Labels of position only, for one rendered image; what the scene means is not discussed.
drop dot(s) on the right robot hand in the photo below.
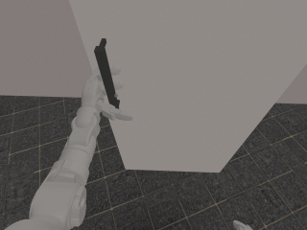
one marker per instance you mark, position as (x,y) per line
(240,226)

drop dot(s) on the robot left forearm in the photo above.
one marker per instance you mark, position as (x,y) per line
(77,154)

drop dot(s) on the robot left upper arm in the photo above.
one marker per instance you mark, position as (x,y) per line
(57,206)

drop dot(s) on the fridge door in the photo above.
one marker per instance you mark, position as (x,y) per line
(198,75)

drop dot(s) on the left robot hand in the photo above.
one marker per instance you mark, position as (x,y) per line
(94,90)

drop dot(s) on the handle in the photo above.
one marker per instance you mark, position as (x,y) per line
(101,57)

